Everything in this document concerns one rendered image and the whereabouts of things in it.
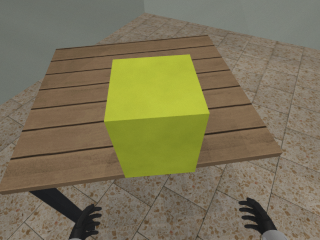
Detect carton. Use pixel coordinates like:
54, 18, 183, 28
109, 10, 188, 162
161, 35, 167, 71
104, 54, 210, 178

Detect right robot forearm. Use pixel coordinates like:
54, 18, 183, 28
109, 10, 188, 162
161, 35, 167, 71
262, 230, 288, 240

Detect right robot hand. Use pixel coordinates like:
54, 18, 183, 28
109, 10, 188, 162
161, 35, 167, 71
238, 197, 277, 235

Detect table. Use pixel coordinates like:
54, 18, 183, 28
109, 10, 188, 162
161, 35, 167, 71
0, 35, 283, 231

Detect left robot hand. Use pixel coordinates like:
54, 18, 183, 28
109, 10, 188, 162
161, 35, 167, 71
69, 204, 102, 240

